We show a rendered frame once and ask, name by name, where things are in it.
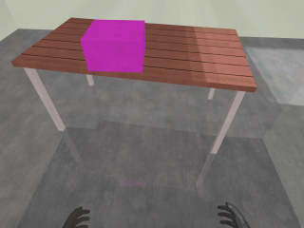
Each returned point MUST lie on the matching carton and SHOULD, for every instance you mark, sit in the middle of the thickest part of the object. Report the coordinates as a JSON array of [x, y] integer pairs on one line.
[[114, 45]]

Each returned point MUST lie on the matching table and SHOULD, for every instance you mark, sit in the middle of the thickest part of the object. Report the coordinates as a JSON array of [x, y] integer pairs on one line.
[[174, 54]]

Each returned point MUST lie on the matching left robot hand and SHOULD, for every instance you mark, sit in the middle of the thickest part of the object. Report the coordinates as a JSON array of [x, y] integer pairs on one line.
[[74, 219]]

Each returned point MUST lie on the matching right robot hand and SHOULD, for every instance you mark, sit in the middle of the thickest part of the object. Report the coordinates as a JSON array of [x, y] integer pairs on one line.
[[238, 220]]

